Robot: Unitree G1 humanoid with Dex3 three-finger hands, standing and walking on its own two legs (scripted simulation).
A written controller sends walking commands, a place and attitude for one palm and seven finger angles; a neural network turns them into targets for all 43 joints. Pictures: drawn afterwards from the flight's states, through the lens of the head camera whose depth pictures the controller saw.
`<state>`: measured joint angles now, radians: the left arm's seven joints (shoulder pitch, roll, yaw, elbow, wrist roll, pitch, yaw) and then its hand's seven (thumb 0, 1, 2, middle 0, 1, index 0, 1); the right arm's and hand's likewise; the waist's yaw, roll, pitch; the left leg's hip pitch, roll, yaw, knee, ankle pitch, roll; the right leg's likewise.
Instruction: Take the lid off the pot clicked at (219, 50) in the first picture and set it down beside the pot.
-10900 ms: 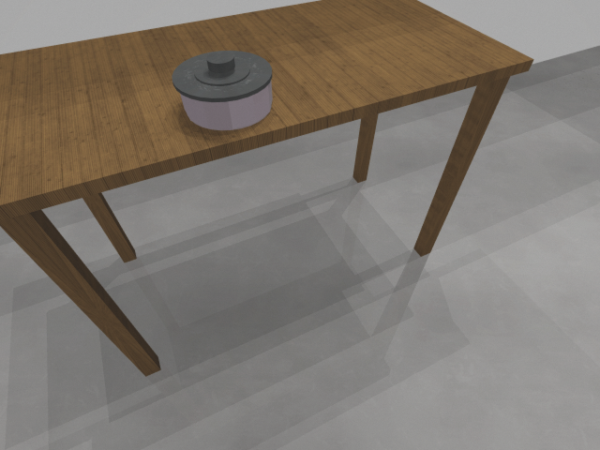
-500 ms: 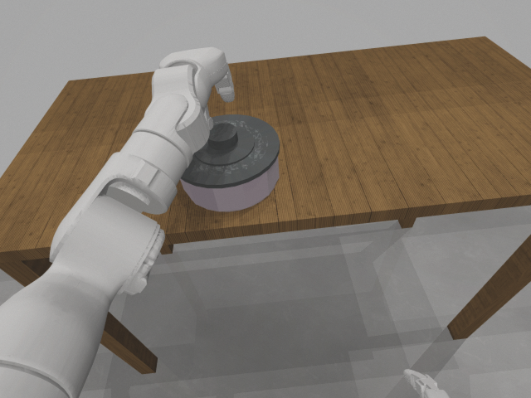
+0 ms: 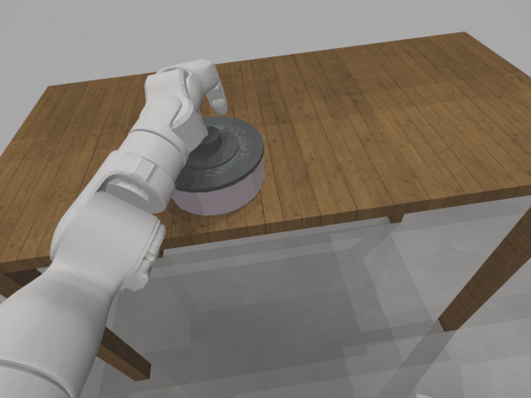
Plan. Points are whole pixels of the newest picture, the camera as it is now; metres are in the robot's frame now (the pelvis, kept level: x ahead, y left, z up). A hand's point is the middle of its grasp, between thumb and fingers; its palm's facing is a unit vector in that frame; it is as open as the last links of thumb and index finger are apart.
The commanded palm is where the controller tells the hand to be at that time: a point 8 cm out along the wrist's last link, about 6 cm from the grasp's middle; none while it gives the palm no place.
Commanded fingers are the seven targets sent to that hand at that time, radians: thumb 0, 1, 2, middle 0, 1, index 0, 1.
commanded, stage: lower the open fingers around the knob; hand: left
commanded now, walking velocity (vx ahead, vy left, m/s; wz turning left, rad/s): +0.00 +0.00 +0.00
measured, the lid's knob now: (205, 139) +0.49 +0.10 +0.15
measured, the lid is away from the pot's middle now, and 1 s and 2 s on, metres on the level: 0.00 0.00 0.00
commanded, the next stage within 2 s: close the fingers and squeeze the knob in 0.68 s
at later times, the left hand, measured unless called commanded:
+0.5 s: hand (199, 138) +0.46 +0.10 +0.18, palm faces -0.33 -0.09 -0.94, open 10.0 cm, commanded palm +0.45 +0.10 +0.23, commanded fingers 0.00 -0.36 1.71 -0.90 -0.08 -0.90 -0.08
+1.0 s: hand (203, 141) +0.46 +0.09 +0.17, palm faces -0.36 -0.09 -0.93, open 9.8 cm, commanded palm +0.45 +0.10 +0.23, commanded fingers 0.00 -0.03 1.07 -0.57 -0.80 -0.57 -0.80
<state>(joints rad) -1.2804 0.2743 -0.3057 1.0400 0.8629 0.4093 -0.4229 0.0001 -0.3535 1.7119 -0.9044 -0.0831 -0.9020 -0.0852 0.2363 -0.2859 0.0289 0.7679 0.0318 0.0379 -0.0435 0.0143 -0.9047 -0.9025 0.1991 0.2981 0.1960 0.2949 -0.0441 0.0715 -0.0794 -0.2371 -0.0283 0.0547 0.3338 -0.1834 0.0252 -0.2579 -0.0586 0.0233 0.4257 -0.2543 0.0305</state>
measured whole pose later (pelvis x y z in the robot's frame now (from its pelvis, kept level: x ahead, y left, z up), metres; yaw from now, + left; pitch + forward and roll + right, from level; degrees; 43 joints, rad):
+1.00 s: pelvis +0.00 +0.00 +0.00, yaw +0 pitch +5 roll +2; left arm -1.24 0.24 -0.36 1.08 0.85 0.41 -0.40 0.00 -0.16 1.27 -0.64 -0.50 -0.67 -0.51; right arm 0.22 -0.28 0.03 0.78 0.03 0.05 -0.05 0.01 -0.90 -0.90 0.20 0.30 0.20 0.29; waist -0.05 0.06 -0.08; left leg -0.25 -0.03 0.05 0.36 -0.19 0.02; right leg -0.27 -0.06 0.02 0.45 -0.26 0.03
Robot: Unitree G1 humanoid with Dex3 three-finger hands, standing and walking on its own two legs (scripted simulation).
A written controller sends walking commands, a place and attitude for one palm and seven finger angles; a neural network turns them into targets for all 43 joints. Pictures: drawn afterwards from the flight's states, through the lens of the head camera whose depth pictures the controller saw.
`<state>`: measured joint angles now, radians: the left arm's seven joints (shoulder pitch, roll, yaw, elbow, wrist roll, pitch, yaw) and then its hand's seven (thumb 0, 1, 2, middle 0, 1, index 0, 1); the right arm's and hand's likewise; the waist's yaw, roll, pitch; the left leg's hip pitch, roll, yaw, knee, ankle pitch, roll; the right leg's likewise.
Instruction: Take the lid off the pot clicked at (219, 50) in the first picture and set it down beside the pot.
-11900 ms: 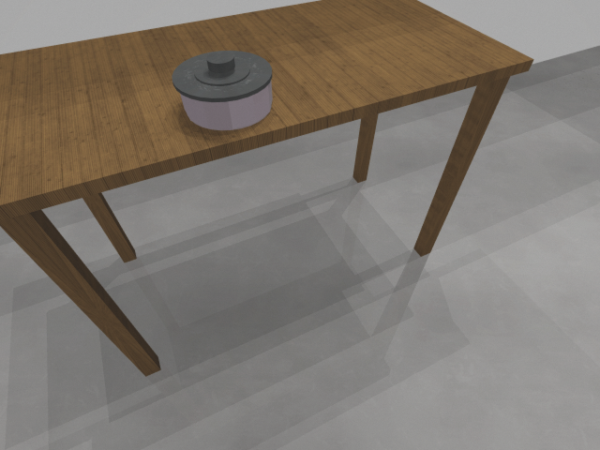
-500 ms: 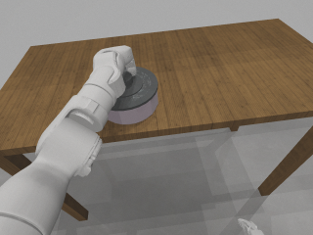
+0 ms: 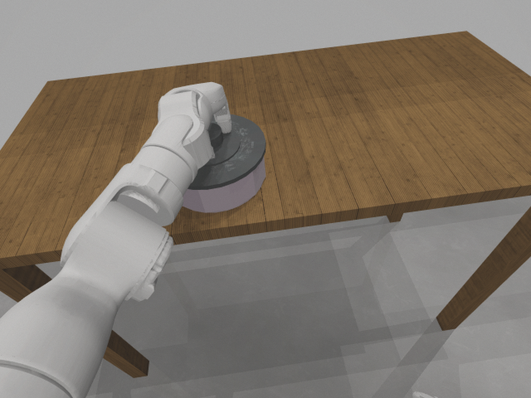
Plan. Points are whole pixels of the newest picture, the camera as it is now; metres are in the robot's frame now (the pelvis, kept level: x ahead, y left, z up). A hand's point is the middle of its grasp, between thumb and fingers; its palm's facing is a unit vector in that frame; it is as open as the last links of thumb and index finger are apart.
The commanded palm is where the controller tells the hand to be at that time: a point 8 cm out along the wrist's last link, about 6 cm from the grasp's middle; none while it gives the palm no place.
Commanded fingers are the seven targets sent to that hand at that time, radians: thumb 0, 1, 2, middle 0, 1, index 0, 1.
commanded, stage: close the fingers and squeeze the knob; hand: left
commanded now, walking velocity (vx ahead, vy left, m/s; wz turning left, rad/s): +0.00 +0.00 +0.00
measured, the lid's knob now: (207, 136) +0.50 +0.10 +0.15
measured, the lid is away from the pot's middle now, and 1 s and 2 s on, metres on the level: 0.00 0.00 0.01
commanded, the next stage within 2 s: lift the lid straight up in 1.18 s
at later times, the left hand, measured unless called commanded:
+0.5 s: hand (206, 136) +0.47 +0.09 +0.17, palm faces -0.36 -0.10 -0.93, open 8.0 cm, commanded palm +0.45 +0.09 +0.23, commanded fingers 0.00 0.27 0.89 -0.69 -1.00 -0.69 -1.00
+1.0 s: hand (205, 138) +0.46 +0.09 +0.17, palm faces -0.35 -0.11 -0.93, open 7.8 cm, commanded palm +0.45 +0.10 +0.23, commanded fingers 0.00 0.47 1.03 -0.69 -0.99 -0.80 -1.03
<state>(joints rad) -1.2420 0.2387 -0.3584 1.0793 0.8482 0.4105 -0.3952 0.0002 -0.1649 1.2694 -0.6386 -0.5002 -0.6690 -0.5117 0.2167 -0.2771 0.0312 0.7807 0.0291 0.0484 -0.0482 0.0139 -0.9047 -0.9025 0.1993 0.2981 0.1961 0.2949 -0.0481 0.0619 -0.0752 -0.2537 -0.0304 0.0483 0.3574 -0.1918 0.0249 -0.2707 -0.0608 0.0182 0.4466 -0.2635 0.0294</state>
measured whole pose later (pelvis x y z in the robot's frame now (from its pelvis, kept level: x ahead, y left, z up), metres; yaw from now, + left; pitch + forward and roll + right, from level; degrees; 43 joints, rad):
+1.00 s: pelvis +0.01 +0.00 +0.00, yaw +0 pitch +5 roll +2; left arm -1.20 0.24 -0.33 1.04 0.84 0.40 -0.40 0.00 0.17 0.91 -0.54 -0.92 -0.65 -0.96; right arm 0.20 -0.27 0.03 0.76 0.03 0.06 -0.05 0.01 -0.90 -0.90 0.20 0.30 0.20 0.29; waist -0.04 0.07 -0.08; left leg -0.24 -0.03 0.05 0.36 -0.20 0.02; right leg -0.26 -0.06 0.02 0.44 -0.27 0.03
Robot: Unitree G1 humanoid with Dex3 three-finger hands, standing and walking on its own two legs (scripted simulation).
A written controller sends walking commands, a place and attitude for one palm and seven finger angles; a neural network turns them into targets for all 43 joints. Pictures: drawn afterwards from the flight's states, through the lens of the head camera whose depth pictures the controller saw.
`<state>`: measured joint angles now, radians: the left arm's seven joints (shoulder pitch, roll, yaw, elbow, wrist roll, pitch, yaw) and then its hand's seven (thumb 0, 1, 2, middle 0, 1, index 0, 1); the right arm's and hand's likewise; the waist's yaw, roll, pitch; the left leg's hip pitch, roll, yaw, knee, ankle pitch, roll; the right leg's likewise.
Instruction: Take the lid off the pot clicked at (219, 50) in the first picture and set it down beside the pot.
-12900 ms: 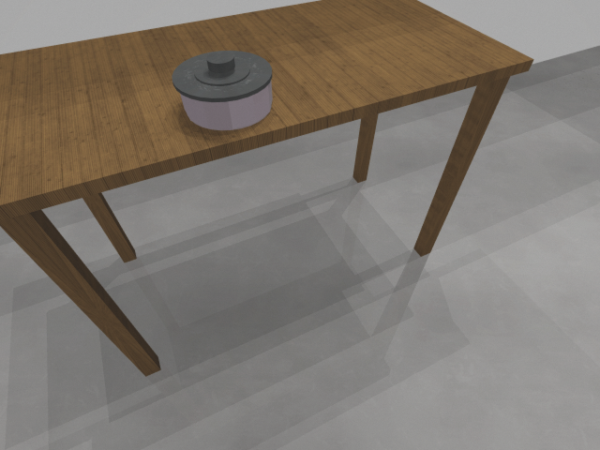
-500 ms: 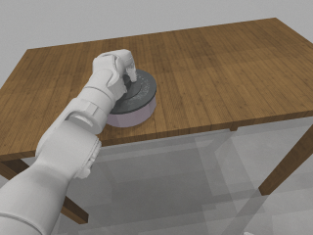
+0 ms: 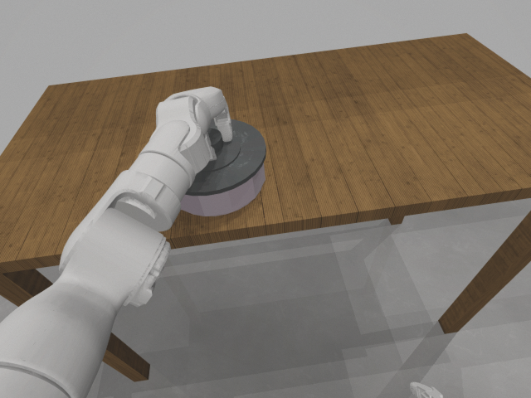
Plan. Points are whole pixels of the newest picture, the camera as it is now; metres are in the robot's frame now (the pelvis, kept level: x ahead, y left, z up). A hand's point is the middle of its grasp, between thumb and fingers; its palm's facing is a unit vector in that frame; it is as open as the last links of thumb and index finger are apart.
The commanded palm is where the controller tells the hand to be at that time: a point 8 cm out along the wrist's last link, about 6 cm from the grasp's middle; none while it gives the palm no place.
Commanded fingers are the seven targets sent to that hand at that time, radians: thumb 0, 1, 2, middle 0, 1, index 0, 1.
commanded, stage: close the fingers and squeeze the knob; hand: left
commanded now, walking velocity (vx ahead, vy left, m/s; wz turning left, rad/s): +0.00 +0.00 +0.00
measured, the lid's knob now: (207, 141) +0.49 +0.10 +0.15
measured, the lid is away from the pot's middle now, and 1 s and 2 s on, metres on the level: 0.00 0.01 0.02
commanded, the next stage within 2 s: lift the lid straight up in 0.18 s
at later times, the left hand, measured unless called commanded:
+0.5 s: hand (202, 141) +0.45 +0.09 +0.18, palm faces -0.34 -0.12 -0.93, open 7.7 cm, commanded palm +0.44 +0.10 +0.25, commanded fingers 0.00 0.58 1.07 -0.74 -1.02 -0.85 -1.05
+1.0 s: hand (195, 118) +0.46 +0.10 +0.22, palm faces -0.31 -0.13 -0.94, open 7.7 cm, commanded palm +0.45 +0.11 +0.29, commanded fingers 0.00 0.59 1.07 -0.74 -1.02 -0.85 -1.05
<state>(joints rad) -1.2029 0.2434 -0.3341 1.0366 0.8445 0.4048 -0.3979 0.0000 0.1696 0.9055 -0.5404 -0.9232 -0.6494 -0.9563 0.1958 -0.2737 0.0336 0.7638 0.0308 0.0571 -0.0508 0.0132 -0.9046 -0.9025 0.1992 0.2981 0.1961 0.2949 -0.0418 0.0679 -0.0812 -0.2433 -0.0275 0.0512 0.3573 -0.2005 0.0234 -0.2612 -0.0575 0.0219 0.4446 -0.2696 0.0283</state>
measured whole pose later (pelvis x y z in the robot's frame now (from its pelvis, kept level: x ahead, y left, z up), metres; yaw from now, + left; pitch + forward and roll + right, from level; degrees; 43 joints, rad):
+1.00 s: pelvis -0.01 +0.00 +0.00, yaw +0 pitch +4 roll +2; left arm -1.31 0.28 -0.31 1.08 0.85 0.41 -0.45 0.02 0.17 0.89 -0.55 -0.90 -0.67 -0.95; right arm 0.20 -0.27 0.04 0.78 0.03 -0.01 -0.07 0.01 -0.90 -0.90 0.20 0.30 0.20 0.29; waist -0.04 0.07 -0.08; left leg -0.23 -0.03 0.05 0.34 -0.19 0.02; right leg -0.26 -0.06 0.02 0.44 -0.26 0.03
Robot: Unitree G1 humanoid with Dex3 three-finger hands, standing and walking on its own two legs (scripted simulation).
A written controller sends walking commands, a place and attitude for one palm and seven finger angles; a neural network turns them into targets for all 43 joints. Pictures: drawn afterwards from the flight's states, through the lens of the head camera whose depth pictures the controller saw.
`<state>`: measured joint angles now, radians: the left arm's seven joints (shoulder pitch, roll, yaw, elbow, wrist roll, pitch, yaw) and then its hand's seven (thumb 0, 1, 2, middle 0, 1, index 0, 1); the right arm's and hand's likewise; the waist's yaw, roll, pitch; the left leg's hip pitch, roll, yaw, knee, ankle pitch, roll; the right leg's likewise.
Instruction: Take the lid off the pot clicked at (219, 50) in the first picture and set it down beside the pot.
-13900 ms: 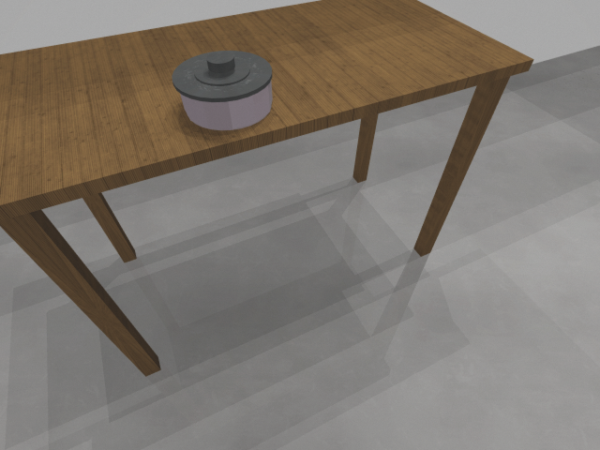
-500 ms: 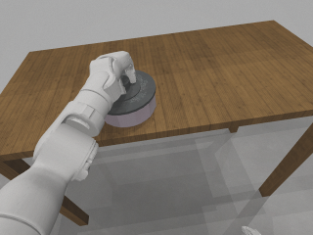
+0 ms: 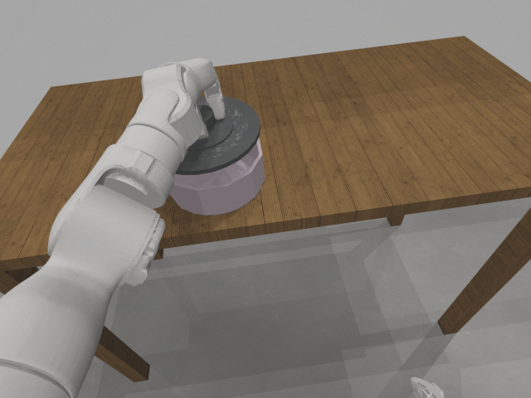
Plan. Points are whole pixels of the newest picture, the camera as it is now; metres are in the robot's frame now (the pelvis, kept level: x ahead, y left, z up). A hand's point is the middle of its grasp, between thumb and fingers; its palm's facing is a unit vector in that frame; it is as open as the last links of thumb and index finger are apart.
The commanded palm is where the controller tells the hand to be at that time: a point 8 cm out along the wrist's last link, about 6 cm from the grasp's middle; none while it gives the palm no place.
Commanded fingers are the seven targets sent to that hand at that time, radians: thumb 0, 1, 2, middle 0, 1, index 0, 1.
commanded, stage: lift the lid straight up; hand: left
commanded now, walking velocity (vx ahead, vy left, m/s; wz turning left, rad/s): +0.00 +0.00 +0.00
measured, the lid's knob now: (198, 119) +0.49 +0.10 +0.19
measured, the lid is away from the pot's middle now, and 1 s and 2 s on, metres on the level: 0.01 0.02 0.09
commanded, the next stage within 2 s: move the lid sideways beside the pot in 1.28 s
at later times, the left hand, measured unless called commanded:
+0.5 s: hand (182, 89) +0.48 +0.11 +0.25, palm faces -0.26 -0.13 -0.96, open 7.7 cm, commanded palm +0.46 +0.11 +0.33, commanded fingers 0.00 0.59 1.07 -0.74 -1.02 -0.85 -1.05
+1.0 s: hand (181, 55) +0.48 +0.10 +0.30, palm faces -0.18 -0.16 -0.97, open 7.7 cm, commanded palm +0.46 +0.11 +0.37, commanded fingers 0.00 0.59 1.07 -0.74 -1.02 -0.85 -1.05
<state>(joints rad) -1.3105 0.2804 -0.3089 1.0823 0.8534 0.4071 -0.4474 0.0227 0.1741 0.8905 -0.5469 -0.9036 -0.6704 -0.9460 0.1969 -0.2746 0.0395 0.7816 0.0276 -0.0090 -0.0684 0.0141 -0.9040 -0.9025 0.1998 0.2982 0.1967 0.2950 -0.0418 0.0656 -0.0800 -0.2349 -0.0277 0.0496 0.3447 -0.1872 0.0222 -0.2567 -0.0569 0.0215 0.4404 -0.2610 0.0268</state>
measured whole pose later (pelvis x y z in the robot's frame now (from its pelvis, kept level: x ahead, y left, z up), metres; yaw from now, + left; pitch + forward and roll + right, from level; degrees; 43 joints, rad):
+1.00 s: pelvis +0.01 +0.00 +0.00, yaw +0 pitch +6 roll +1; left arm -1.53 0.32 -0.28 1.13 0.90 0.47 -0.51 0.03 0.17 0.89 -0.55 -0.90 -0.68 -0.95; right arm 0.21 -0.28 0.04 0.78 0.03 -0.04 -0.06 0.01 -0.90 -0.90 0.20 0.30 0.20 0.30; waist -0.05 0.07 -0.10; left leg -0.25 -0.03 0.05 0.33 -0.18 0.03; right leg -0.27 -0.06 0.02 0.42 -0.25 0.03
